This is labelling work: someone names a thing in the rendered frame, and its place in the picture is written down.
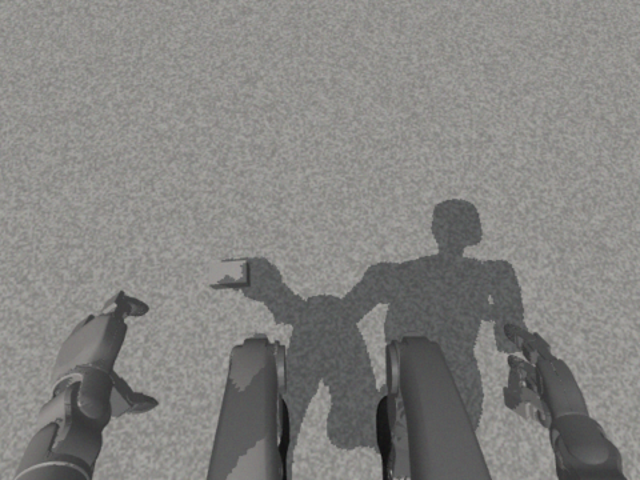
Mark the left robot arm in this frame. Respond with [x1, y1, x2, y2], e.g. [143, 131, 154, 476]
[13, 367, 113, 480]

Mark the right robot foot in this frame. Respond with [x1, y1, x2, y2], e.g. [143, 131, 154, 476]
[376, 395, 405, 480]

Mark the left robot hand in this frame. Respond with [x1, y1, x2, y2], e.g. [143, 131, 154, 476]
[54, 290, 158, 419]

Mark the right robot hand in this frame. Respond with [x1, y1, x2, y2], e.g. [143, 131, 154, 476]
[503, 324, 589, 431]

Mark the right robot arm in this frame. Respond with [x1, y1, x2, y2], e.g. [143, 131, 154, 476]
[550, 414, 627, 480]

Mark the small box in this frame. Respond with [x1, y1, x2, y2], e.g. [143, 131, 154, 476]
[209, 260, 250, 289]

